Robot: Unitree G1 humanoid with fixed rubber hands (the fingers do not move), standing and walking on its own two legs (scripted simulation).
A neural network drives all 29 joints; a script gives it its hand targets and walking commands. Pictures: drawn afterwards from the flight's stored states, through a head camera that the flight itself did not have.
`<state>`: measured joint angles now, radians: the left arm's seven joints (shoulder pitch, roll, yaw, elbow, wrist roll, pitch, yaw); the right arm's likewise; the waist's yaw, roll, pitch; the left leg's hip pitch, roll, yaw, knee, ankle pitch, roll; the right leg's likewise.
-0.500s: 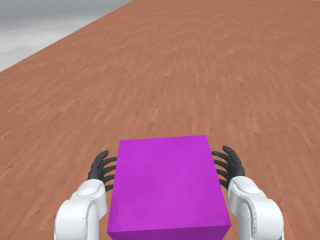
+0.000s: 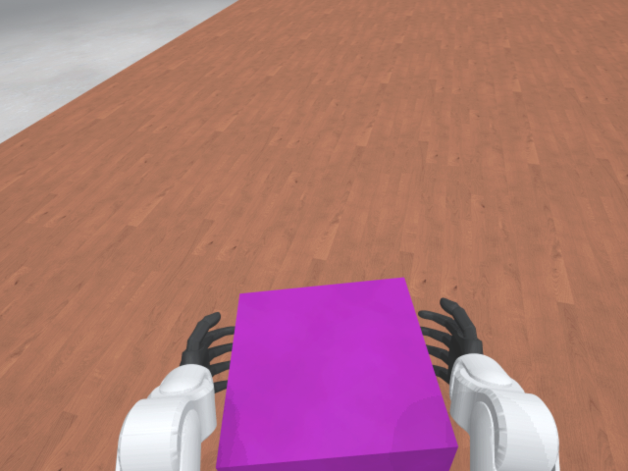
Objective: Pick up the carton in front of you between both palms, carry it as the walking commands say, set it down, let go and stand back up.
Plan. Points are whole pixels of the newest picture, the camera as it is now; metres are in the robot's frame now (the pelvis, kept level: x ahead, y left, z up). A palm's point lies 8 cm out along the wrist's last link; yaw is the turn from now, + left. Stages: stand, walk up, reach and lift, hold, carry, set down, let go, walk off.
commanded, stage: carry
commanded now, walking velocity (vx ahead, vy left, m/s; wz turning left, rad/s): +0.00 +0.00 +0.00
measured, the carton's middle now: (334, 409) +0.23 -0.01 -0.02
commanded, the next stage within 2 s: none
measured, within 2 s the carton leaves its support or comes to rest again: neither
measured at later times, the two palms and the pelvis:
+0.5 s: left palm (228, 228) +0.48 +0.16 +0.07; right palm (417, 223) +0.47 -0.14 +0.09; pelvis +0.23 +0.03 -0.01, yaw -3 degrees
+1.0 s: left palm (245, 229) +0.48 +0.13 +0.07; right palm (434, 221) +0.47 -0.16 +0.09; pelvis +0.24 +0.00 -0.01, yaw -3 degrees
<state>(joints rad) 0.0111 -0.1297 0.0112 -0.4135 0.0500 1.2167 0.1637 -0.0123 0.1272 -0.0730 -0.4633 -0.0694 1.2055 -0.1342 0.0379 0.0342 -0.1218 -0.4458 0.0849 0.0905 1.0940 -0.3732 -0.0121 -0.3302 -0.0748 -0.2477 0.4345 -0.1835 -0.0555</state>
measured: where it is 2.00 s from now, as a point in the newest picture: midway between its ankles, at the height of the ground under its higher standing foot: outside the picture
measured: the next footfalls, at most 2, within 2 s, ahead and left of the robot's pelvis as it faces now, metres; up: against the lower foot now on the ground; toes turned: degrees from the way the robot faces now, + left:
left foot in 0.26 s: +0.31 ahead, +0.11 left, +0.00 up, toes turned -18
right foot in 0.46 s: +0.17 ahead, -0.10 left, +0.00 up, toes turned -7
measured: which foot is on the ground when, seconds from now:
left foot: up 0.00-0.24, down 0.26-1.00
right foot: down 0.00-0.32, up 0.34-0.44, down 0.46-1.00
